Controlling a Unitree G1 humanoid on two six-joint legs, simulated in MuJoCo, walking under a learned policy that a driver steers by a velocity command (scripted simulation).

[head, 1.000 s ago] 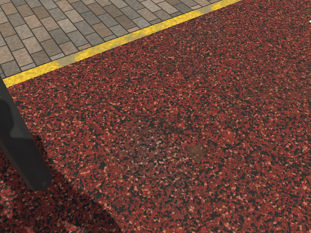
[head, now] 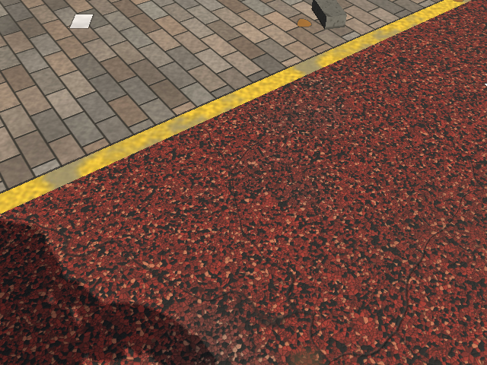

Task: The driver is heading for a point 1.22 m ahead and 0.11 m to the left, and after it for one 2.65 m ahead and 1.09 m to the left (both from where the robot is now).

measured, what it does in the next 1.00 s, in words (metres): walks ahead: right foot, then left foot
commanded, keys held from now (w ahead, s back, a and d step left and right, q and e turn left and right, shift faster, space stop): w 0.54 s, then w+q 0.46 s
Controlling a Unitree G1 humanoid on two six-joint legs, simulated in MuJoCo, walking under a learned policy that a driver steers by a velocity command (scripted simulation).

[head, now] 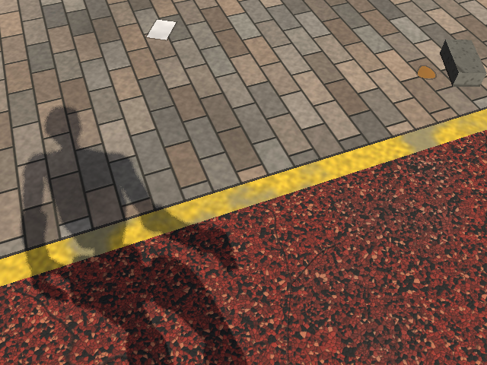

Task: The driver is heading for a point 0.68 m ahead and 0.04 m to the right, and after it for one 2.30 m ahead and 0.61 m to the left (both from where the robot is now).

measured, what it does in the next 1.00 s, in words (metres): walks ahead: right foot, then left foot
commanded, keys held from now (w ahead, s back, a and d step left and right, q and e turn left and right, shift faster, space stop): w+q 0.06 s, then w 0.72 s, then no key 0.22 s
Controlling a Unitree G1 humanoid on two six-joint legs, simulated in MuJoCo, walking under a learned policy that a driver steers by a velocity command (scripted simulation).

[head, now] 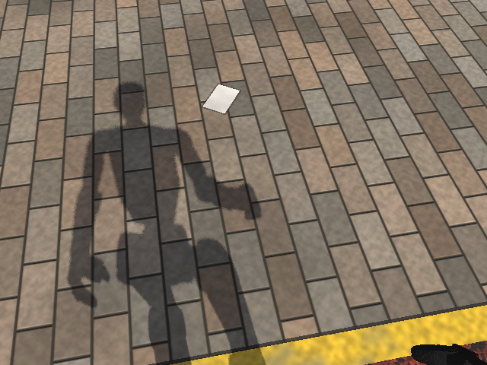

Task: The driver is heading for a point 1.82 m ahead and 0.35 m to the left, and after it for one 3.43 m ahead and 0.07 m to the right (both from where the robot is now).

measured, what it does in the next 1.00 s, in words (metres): steps on the spot, turning left: right foot, then right foot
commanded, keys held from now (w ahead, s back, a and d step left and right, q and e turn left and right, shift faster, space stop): no key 0.26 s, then q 0.56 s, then no key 0.18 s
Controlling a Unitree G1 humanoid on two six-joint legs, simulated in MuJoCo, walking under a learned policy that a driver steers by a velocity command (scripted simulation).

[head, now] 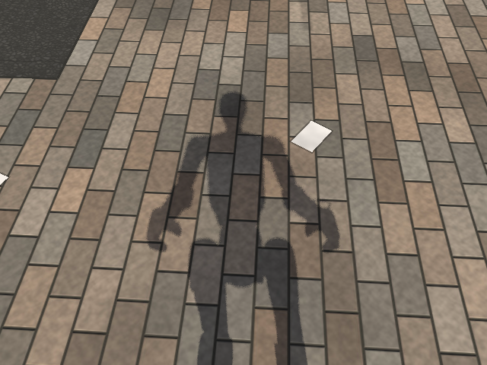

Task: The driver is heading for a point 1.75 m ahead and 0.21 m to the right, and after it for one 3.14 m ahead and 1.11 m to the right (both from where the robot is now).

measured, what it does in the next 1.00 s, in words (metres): steps on the spot: left foot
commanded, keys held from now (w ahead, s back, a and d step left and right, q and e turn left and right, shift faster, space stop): no key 1.00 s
